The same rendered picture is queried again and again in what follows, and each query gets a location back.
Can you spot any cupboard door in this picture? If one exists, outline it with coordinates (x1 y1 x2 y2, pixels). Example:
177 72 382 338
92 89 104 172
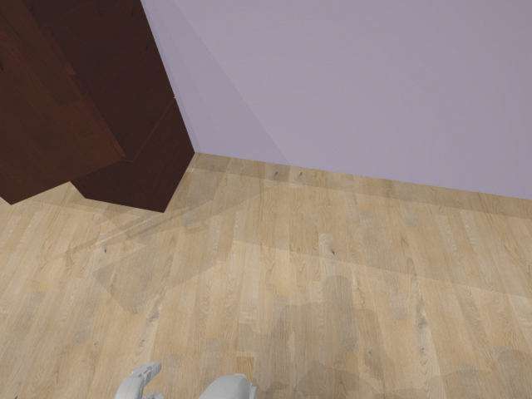
0 0 122 205

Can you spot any robot left hand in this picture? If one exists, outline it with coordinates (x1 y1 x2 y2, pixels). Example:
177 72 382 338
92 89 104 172
113 361 164 399

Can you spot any robot left thigh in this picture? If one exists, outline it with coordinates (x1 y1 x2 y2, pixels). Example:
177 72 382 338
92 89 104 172
197 375 257 399

